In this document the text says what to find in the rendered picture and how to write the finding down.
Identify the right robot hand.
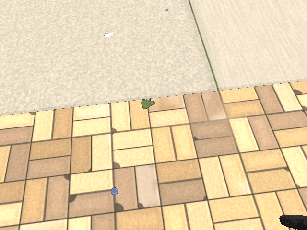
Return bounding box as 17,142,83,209
279,215,307,230

